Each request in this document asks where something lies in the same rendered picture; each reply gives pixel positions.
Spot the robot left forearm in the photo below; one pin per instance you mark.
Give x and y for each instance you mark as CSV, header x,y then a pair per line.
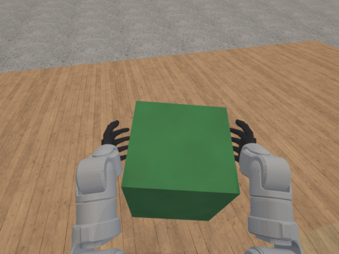
x,y
96,218

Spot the left robot hand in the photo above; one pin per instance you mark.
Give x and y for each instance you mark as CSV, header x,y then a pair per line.
x,y
109,135

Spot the right robot hand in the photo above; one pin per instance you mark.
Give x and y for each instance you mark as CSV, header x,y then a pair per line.
x,y
246,137

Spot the robot right forearm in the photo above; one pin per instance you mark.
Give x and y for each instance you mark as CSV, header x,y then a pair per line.
x,y
271,218

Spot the carton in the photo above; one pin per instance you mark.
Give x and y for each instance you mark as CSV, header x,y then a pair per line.
x,y
180,162

